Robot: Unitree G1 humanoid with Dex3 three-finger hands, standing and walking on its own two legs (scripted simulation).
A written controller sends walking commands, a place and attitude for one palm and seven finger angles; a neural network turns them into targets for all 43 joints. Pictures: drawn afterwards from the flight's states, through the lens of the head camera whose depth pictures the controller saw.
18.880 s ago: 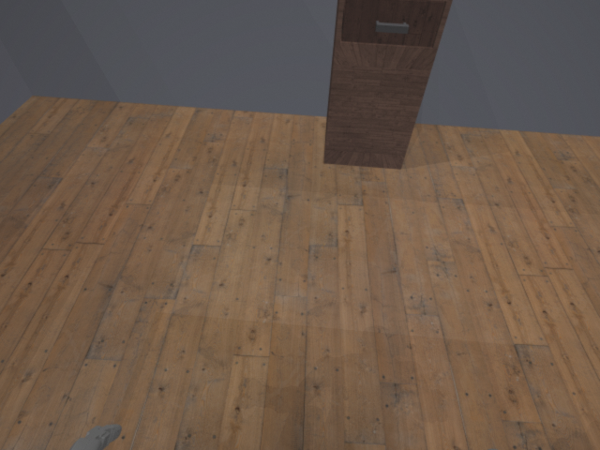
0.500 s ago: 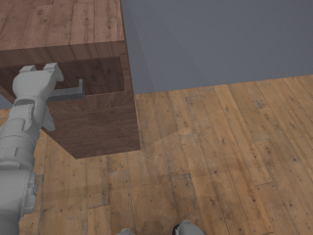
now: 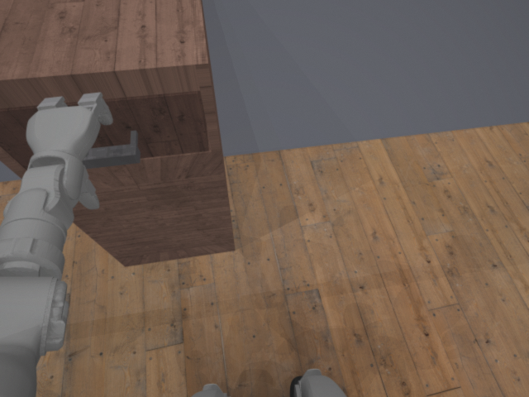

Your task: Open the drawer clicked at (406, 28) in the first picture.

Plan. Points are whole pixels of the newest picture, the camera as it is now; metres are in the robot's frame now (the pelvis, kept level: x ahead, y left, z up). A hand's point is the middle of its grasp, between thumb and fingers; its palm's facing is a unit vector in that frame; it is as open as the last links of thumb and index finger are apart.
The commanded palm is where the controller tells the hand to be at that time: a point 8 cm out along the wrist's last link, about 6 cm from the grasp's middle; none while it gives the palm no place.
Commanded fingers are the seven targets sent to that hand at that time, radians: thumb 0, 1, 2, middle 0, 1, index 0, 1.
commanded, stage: lower the fingers behind the handle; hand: left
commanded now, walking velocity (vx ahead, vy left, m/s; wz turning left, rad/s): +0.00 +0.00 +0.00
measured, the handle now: (104, 147) +0.54 +0.27 -0.02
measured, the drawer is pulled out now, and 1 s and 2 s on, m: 0.00 0.00 0.00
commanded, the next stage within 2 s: lift the fingers back up to retry in 1.58 s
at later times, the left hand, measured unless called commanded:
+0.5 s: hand (79, 176) +0.46 +0.28 +0.01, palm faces -0.05 +0.01 -1.00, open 13.8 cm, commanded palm +0.45 +0.27 +0.06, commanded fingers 0.00 -0.50 0.30 -0.30 -1.20 -0.30 -1.20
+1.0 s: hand (82, 177) +0.47 +0.28 +0.00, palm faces -0.03 +0.01 -1.00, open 13.7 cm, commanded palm +0.45 +0.27 +0.02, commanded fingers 0.00 -0.50 0.30 -0.30 -1.20 -0.30 -1.20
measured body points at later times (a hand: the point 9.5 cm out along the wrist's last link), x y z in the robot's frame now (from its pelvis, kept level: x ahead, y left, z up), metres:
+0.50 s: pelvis +0.00 +0.00 -0.01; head +0.12 +0.00 +0.42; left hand +0.46 +0.28 +0.06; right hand +0.03 -0.29 -0.14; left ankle -0.03 +0.10 -0.70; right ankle +0.01 -0.14 -0.70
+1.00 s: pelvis -0.02 +0.00 -0.03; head +0.11 +0.00 +0.40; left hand +0.46 +0.28 +0.05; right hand -0.01 -0.28 -0.16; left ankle -0.03 +0.10 -0.70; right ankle +0.01 -0.14 -0.70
